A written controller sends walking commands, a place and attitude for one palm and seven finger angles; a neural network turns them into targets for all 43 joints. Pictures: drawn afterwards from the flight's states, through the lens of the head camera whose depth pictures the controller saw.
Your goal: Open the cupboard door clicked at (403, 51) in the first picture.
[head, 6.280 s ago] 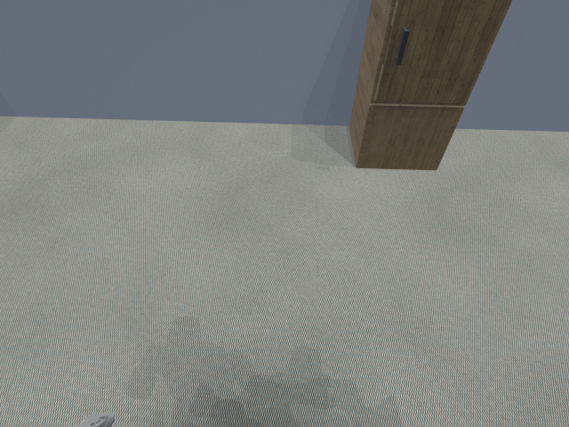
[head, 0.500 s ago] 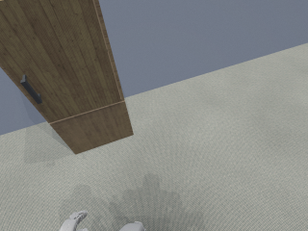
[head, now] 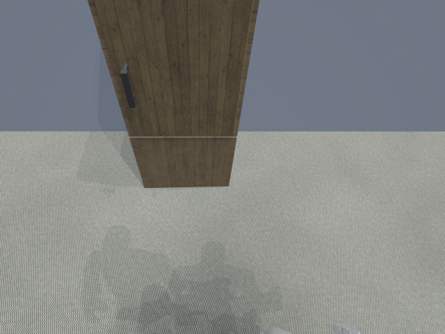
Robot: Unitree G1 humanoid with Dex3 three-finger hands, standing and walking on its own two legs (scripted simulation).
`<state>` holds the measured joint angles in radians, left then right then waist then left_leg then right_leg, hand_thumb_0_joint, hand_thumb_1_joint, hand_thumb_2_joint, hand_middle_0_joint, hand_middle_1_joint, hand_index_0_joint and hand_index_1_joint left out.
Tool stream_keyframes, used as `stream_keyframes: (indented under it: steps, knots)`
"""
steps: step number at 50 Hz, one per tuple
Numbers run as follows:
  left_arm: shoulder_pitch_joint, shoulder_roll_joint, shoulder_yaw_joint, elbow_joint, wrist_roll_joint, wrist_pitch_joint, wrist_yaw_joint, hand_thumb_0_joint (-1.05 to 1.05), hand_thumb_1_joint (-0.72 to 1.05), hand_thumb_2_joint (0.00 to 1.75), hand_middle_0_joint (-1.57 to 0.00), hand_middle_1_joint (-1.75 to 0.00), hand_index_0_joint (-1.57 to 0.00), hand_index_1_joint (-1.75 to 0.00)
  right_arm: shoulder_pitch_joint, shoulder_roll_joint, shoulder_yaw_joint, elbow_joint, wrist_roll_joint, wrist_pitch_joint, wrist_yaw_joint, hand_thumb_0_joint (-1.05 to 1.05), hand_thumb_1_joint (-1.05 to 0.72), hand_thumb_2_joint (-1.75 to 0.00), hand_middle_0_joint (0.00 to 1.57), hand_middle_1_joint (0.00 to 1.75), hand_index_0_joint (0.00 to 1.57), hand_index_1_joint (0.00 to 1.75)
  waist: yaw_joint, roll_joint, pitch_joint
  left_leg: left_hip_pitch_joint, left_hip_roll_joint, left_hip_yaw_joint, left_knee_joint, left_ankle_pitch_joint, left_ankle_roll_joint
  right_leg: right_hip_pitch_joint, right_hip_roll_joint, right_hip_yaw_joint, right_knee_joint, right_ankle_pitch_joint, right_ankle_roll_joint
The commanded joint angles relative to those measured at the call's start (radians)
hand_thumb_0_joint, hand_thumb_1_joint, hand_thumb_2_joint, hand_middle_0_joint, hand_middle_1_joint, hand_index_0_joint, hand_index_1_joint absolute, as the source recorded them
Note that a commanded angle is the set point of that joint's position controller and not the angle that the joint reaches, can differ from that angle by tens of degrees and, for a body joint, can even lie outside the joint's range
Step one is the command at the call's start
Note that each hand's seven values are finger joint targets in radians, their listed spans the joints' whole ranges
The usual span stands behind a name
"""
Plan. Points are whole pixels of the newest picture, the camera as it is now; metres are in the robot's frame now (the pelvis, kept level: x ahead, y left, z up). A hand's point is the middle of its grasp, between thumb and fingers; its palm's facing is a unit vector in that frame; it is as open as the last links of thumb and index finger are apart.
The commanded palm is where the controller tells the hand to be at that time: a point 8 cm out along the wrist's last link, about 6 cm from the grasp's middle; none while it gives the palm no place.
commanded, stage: take the last steps up to it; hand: left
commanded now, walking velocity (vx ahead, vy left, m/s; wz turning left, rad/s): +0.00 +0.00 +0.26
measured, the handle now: (129, 86) +0.79 +0.37 -0.09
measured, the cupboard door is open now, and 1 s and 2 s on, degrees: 0 0 0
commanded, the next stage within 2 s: come to a stop and stand still in 1.02 s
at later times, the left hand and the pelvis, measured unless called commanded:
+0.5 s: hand out of the picture -0.01 +0.14 -0.15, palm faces +0.19 -0.96 -0.20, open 7.4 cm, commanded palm none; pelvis +0.05 -0.01 +0.01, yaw +7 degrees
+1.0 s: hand (101, 274) +0.23 +0.28 -0.16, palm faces +0.17 -0.96 -0.20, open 7.4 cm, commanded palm none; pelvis +0.20 +0.09 +0.01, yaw +6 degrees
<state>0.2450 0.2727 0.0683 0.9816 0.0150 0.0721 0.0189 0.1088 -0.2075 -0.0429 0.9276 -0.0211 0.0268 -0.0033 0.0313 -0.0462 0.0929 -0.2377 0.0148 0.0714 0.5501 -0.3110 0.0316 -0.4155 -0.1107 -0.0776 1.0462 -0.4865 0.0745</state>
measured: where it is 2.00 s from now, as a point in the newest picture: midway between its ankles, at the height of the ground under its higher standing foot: (191, 319)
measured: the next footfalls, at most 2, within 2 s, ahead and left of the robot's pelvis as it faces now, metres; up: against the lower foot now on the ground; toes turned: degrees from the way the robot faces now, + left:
right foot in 0.28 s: +0.03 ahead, -0.13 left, +0.00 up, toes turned -2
left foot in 0.72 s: +0.22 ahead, +0.18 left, +0.00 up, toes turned +17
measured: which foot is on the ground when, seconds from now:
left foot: down 0.00-0.28, up 0.30-0.70, down 0.72-1.00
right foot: up 0.00-0.26, down 0.28-0.72, up 0.74-1.00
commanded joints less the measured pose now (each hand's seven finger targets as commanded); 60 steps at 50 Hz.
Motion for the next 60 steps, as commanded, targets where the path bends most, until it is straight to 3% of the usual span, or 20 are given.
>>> stream_keyframes:
  steps: [1, 6, 11, 12, 13, 14, 15, 18, 21, 31, 34, 35, 36, 37, 40, 43, 51, 56, 58, 60]
  knots:
    - [-0.015, 0.05, 0.002, -0.069, -0.003, -0.037, -0.004, 0.0, 0.9, 0.9, -0.2, -0.3, -0.2, -0.3, 0.056, -0.186, -0.036, -0.034, 0.005, -0.021, -0.016, 0.0, -0.9, -0.9, 0.2, 0.3, 0.2, 0.3, -0.04, 0.185, -0.122, 0.165, 0.236, -0.191, -0.202, 0.644, 0.132, -0.065, 0.003, 0.037, -0.018, 0.048, 0.013]
    - [-0.041, 0.02, -0.011, -0.075, 0.0, -0.046, -0.007, 0.0, 0.9, 0.9, -0.2, -0.3, -0.2, -0.3, 0.097, -0.182, -0.038, -0.006, -0.003, -0.019, -0.012, 0.0, -0.9, -0.9, 0.2, 0.3, 0.2, 0.3, -0.06, 0.194, -0.121, 0.151, 0.238, -0.25, -0.228, 0.387, 0.147, 0.019, 0.039, 0.014, -0.22, 0.007, 0.003]
    - [0.063, 0.001, -0.013, -0.031, 0.009, -0.077, -0.021, 0.0, 0.9, 0.9, -0.2, -0.3, -0.2, -0.3, 0.082, -0.159, -0.037, 0.014, 0.0, -0.022, -0.006, 0.0, -0.9, -0.9, 0.2, 0.3, 0.2, 0.3, -0.006, 0.168, -0.06, -0.06, 0.17, -0.284, -0.21, -0.101, 0.102, 0.266, 0.082, -0.034, -0.537, 0.145, -0.025]
    - [0.126, 0.018, -0.008, -0.011, 0.013, -0.089, -0.017, 0.0, 0.9, 0.9, -0.2, -0.3, -0.2, -0.3, 0.081, -0.127, -0.031, 0.014, 0.004, -0.027, -0.005, 0.0, -0.9, -0.9, 0.2, 0.3, 0.2, 0.3, 0.025, 0.091, -0.055, -0.158, 0.114, -0.241, -0.106, -0.166, 0.066, 0.39, 0.044, 0.008, -0.651, 0.165, -0.038]
    - [0.186, 0.09, 0.006, 0.004, 0.026, -0.1, -0.007, 0.0, 0.9, 0.9, -0.2, -0.3, -0.2, -0.3, 0.092, -0.06, -0.019, 0.001, 0.015, -0.033, 0.0, 0.0, -0.9, -0.9, 0.2, 0.3, 0.2, 0.3, 0.05, -0.14, -0.054, -0.344, 0.0, -0.107, 0.136, -0.228, 0.008, 0.504, -0.159, 0.254, -0.783, -0.026, -0.1]
    - [0.244, 0.155, 0.019, 0.003, 0.019, -0.098, -0.002, 0.0, 0.9, 0.9, -0.2, -0.3, -0.2, -0.3, 0.014, -0.059, -0.018, -0.049, 0.004, -0.033, 0.008, 0.0, -0.9, -0.9, 0.2, 0.3, 0.2, 0.3, 0.093, -0.237, -0.003, -0.475, -0.038, -0.068, 0.342, -0.298, -0.02, 0.457, -0.351, 0.519, -0.916, -0.144, -0.198]
    - [0.25, 0.152, 0.021, 0.008, 0.01, -0.109, 0.004, 0.0, 0.9, 0.9, -0.2, -0.3, -0.2, -0.3, -0.028, -0.104, -0.03, -0.058, -0.007, -0.027, 0.015, 0.0, -0.9, -0.9, 0.2, 0.3, 0.2, 0.3, 0.089, -0.223, 0.039, -0.487, 0.007, -0.137, 0.453, -0.218, -0.016, 0.349, -0.364, 0.578, -0.967, -0.216, -0.22]
    - [0.13, 0.042, -0.006, 0.0, 0.011, -0.131, 0.005, 0.0, 0.9, 0.9, -0.2, -0.3, -0.2, -0.3, 0.053, -0.081, -0.036, 0.01, -0.01, -0.027, 0.034, 0.0, -0.9, -0.9, 0.2, 0.3, 0.2, 0.3, -0.004, -0.059, 0.081, -0.442, 0.063, -0.116, 0.548, 0.009, -0.033, 0.28, -0.247, 0.292, -0.917, 0.01, -0.169]
    - [0.179, 0.006, -0.017, 0.032, 0.009, -0.149, 0.005, 0.0, 0.9, 0.9, -0.2, -0.3, -0.2, -0.3, 0.092, -0.038, -0.029, 0.041, -0.004, -0.028, 0.036, 0.0, -0.9, -0.9, 0.2, 0.3, 0.2, 0.3, -0.012, -0.089, 0.038, -0.421, 0.066, -0.059, 0.512, 0.087, -0.057, 0.346, -0.193, 0.109, -0.868, 0.374, -0.149]
    - [0.277, 0.024, -0.015, 0.139, 0.017, -0.142, 0.014, 0.0, 0.9, 0.9, -0.2, -0.3, -0.2, -0.3, -0.024, 0.006, -0.007, 0.016, 0.007, -0.046, 0.049, 0.0, -0.9, -0.9, 0.2, 0.3, 0.2, 0.3, 0.015, -0.146, 0.057, -0.228, 0.055, 0.059, 0.152, 0.064, -0.018, 0.333, -0.208, 0.014, -0.798, 0.575, -0.164]
    - [0.227, 0.024, -0.009, 0.138, 0.008, -0.135, 0.013, 0.0, 0.9, 0.9, -0.2, -0.3, -0.2, -0.3, 0.245, -0.059, -0.024, 0.101, -0.004, -0.069, 0.025, 0.0, -0.9, -0.9, 0.2, 0.3, 0.2, 0.3, -0.114, -0.032, -0.092, 0.159, 0.004, 0.087, -0.051, 0.123, 0.002, 0.268, -0.135, -0.069, -0.447, 0.684, -0.123]
    - [0.271, -0.024, -0.013, 0.125, -0.003, -0.131, 0.005, 0.0, 0.9, 0.9, -0.2, -0.3, -0.2, -0.3, 0.385, -0.166, -0.048, 0.135, -0.016, -0.079, 0.007, 0.0, -0.9, -0.9, 0.2, 0.3, 0.2, 0.3, -0.152, 0.181, -0.239, 0.411, 0.198, -0.132, -0.079, 0.208, 0.056, 0.099, -0.037, -0.117, -0.18, 0.416, -0.078]
    - [0.252, -0.07, -0.025, 0.09, -0.01, -0.131, -0.003, 0.0, 0.9, 0.9, -0.2, -0.3, -0.2, -0.3, 0.463, -0.249, -0.066, 0.153, -0.006, -0.074, -0.006, 0.0, -0.9, -0.9, 0.2, 0.3, 0.2, 0.3, -0.156, 0.36, -0.276, 0.483, 0.385, -0.435, -0.186, 0.28, 0.141, -0.095, 0.07, -0.075, 0.085, -0.104, -0.062]
    - [0.203, -0.066, -0.024, 0.073, -0.006, -0.126, 0.004, 0.0, 0.9, 0.9, -0.2, -0.3, -0.2, -0.3, 0.42, -0.237, -0.063, 0.156, 0.002, -0.071, -0.013, 0.0, -0.9, -0.9, 0.2, 0.3, 0.2, 0.3, -0.149, 0.295, -0.265, 0.409, 0.429, -0.444, -0.262, 0.14, 0.168, -0.147, 0.049, 0.015, 0.218, -0.126, -0.085]
    - [0.107, -0.073, -0.012, 0.084, 0.009, -0.115, -0.016, 0.0, 0.9, 0.9, -0.2, -0.3, -0.2, -0.3, 0.218, -0.076, -0.023, 0.11, -0.001, -0.086, -0.017, 0.0, -0.9, -0.9, 0.2, 0.3, 0.2, 0.3, -0.069, 0.156, -0.004, 0.048, 0.333, -0.263, -0.344, 0.074, 0.133, -0.148, -0.044, 0.057, 0.214, 0.104, -0.084]
    - [0.182, -0.107, -0.012, 0.102, 0.015, -0.089, -0.017, 0.0, 0.9, 0.9, -0.2, -0.3, -0.2, -0.3, 0.18, -0.034, -0.016, 0.098, 0.001, -0.103, -0.021, 0.0, -0.9, -0.9, 0.2, 0.3, 0.2, 0.3, -0.012, 0.142, -0.029, -0.031, 0.281, -0.125, -0.371, 0.168, 0.126, -0.056, -0.04, 0.04, 0.099, 0.161, -0.065]
    - [-0.02, -0.075, -0.012, -0.004, 0.011, -0.077, -0.021, 0.0, 0.9, 0.9, -0.2, -0.3, -0.2, -0.3, 0.232, -0.064, -0.022, 0.118, -0.003, -0.096, -0.018, 0.0, -0.9, -0.9, 0.2, 0.3, 0.2, 0.3, -0.033, 0.114, 0.017, 0.06, 0.286, -0.091, -0.366, 0.272, 0.157, -0.074, -0.023, 0.025, -0.249, 0.234, -0.05]
    - [-0.047, -0.067, -0.015, -0.02, 0.012, -0.091, -0.02, 0.0, 0.9, 0.9, -0.2, -0.3, -0.2, -0.3, 0.257, -0.071, -0.025, 0.142, -0.009, -0.077, -0.017, 0.0, -0.9, -0.9, 0.2, 0.3, 0.2, 0.3, -0.038, 0.095, 0.005, 0.075, 0.263, -0.062, -0.234, 0.322, 0.116, 0.077, 0.042, -0.036, -0.445, 0.247, -0.065]
    - [0.063, -0.037, -0.013, 0.02, 0.011, -0.111, -0.009, 0.0, 0.9, 0.9, -0.2, -0.3, -0.2, -0.3, 0.263, -0.034, -0.008, 0.157, 0.001, -0.078, -0.021, 0.0, -0.9, -0.9, 0.2, 0.3, 0.2, 0.3, 0.014, 0.04, -0.07, 0.048, 0.17, 0.013, -0.042, 0.401, 0.036, 0.288, 0.02, 0.002, -0.609, 0.497, -0.076]
    - [0.155, 0.068, -0.008, 0.06, -0.002, -0.124, 0.011, 0.0, 0.9, 0.9, -0.2, -0.3, -0.2, -0.3, 0.302, 0.013, 0.005, 0.151, 0.019, -0.071, -0.024, 0.0, -0.9, -0.9, 0.2, 0.3, 0.2, 0.3, 0.006, -0.082, -0.189, -0.099, 0.032, 0.054, 0.161, -0.14, -0.056, 0.491, -0.273, 0.257, -0.598, 1.217, -0.234]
